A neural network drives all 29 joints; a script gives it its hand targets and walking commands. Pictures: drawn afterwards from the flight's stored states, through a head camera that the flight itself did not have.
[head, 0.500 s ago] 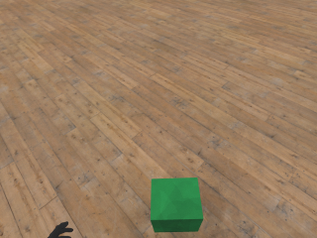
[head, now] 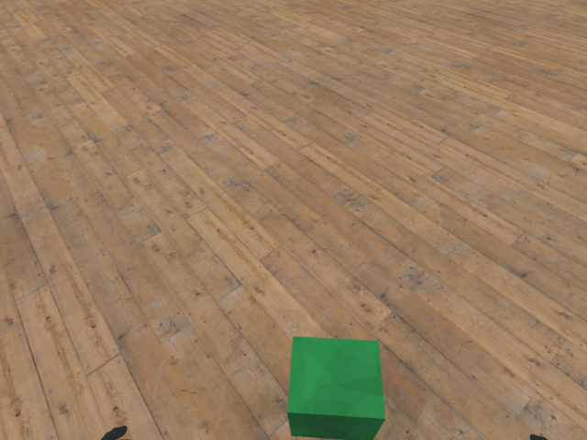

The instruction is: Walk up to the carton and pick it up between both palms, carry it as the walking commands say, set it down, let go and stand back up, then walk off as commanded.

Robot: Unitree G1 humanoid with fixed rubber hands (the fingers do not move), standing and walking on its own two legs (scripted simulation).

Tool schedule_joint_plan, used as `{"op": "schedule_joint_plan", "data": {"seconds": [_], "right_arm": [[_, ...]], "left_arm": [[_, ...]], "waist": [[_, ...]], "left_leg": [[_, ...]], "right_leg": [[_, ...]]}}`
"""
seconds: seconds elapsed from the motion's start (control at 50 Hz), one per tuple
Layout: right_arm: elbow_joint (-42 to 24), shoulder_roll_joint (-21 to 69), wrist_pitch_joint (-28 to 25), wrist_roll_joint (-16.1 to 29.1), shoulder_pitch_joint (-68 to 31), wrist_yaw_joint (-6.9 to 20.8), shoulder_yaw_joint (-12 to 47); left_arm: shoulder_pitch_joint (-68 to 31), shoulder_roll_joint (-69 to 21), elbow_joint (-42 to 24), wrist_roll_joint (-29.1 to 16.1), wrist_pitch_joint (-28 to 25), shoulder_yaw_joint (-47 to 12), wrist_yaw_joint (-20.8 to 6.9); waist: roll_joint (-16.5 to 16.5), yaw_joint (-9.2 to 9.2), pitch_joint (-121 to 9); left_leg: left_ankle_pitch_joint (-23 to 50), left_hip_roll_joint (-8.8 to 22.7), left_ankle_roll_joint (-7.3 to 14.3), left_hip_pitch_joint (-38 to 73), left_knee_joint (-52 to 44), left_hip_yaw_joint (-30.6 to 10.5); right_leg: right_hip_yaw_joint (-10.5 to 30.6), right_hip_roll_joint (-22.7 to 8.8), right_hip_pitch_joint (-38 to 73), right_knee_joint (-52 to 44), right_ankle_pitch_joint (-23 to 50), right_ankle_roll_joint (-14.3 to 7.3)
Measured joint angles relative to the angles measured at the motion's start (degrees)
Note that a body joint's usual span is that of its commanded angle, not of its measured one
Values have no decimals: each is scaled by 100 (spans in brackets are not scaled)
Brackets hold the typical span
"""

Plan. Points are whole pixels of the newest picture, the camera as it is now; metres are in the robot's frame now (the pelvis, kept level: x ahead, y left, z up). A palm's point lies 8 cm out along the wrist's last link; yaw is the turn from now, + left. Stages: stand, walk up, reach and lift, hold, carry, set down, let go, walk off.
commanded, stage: walk up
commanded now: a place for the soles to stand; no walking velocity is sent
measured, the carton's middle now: (333, 390) +0.41 -0.04 -0.65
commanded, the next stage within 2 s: reach and lift in 1.16 s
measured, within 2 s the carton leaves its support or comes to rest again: neither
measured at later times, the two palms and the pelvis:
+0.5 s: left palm out of the picture +0.07 +0.30 -0.10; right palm out of the picture +0.08 -0.32 -0.11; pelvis -0.01 -0.01 +0.00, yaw +1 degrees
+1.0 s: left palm out of the picture +0.08 +0.31 -0.10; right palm out of the picture +0.09 -0.33 -0.11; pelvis -0.01 -0.01 +0.00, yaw +2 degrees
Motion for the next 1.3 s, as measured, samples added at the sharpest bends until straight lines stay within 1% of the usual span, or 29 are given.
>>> {"op": "schedule_joint_plan", "data": {"seconds": [0.22,0.4,0.68,0.92,1.2,1.22,1.24,1.28,1.3], "right_arm": [[164,91,16,5,112,44,35],[305,43,0,13,281,34,16],[303,-1,-20,16,289,26,36],[167,-29,8,23,330,16,23],[107,-45,20,9,333,52,26],[18,-32,96,-13,360,65,-32],[-362,28,306,-76,402,95,-191],[-1492,188,693,-156,405,144,-377],[-1955,267,832,-169,348,167,-414]], "left_arm": [[88,-15,153,39,-42,68,-39],[194,-78,227,57,-85,86,-46],[124,-57,156,35,-91,103,-40],[45,16,71,3,-41,124,-26],[88,-7,92,29,-46,112,-51],[118,-10,-18,28,28,146,-67],[189,-27,-422,32,230,231,-107],[285,-92,-1448,9,570,356,-216],[229,-144,-1808,-34,703,403,-277]], "waist": [[7,0,-17],[43,-54,-82],[80,-59,-148],[48,-71,-115],[5,-59,-130],[9,-52,-130],[5,-54,-95],[-16,-73,231],[-22,-53,386]], "left_leg": [[220,-4,-32,-13,-201,-41],[273,32,-79,-39,-282,-102],[236,92,-129,-74,-243,-160],[168,62,-128,-154,-75,-218],[244,41,-128,-253,-51,-256],[227,46,-127,-312,2,-255],[163,52,-130,-465,184,-250],[3,66,-134,-612,550,-198],[-57,81,-136,-658,685,-155]], "right_leg": [[-49,-8,28,-235,210,-30],[-107,22,34,-339,249,-67],[-158,71,45,-355,215,-105],[-205,13,-19,-156,106,-97],[-235,-17,-69,-190,188,-97],[-209,0,-122,-150,168,-93],[-117,47,-263,-8,129,-88],[30,105,-413,301,47,-115],[89,128,-474,427,14,-117]]}}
